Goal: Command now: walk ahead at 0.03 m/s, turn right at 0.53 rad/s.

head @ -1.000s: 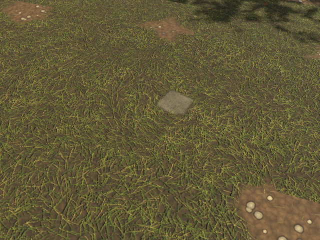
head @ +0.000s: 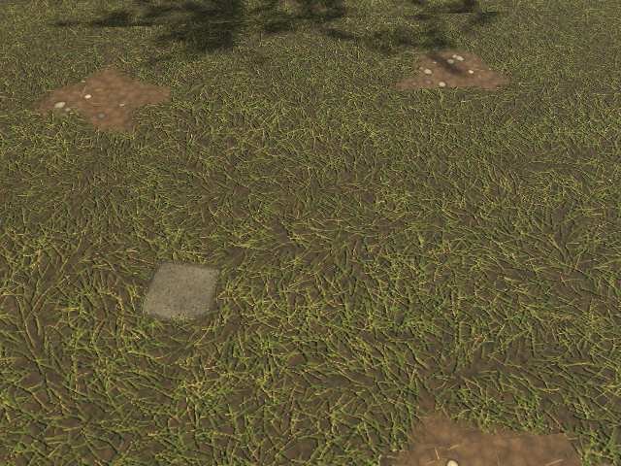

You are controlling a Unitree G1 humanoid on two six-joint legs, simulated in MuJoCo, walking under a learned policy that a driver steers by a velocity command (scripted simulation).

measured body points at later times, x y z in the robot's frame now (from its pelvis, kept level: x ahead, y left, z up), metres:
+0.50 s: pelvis +0.00 -0.04 +0.00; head +0.01 -0.05 +0.45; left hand +0.17 +0.18 -0.11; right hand +0.08 -0.33 -0.13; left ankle +0.00 +0.11 -0.74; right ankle +0.00 -0.14 -0.74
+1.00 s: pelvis +0.00 -0.03 +0.00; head +0.01 -0.03 +0.45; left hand +0.09 +0.22 -0.14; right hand +0.03 -0.29 -0.14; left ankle +0.00 +0.11 -0.74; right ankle +0.00 -0.14 -0.74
